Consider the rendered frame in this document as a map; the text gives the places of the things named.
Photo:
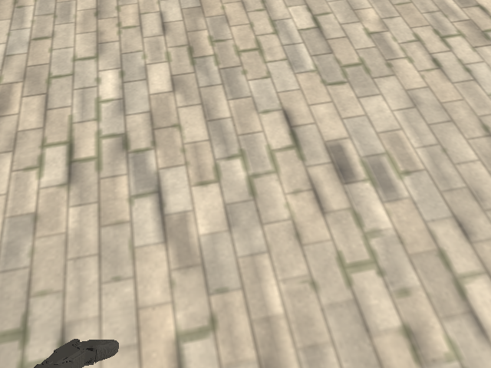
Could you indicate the left robot hand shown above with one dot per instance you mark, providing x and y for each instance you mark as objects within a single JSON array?
[{"x": 76, "y": 354}]

